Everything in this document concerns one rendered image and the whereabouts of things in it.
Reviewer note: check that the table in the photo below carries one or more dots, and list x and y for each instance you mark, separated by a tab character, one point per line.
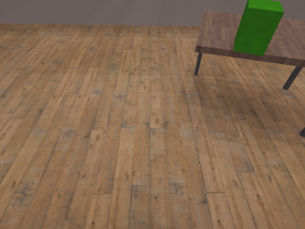
287	47

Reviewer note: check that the carton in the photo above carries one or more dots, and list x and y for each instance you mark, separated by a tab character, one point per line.
257	26

